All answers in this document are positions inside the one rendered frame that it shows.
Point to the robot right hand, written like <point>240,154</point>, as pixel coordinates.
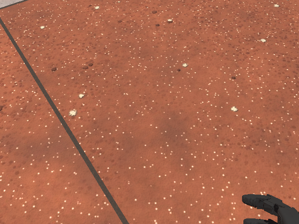
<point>273,206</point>

